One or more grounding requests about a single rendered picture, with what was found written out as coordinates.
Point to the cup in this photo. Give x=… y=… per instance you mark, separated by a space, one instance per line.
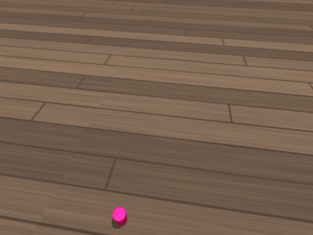
x=120 y=216

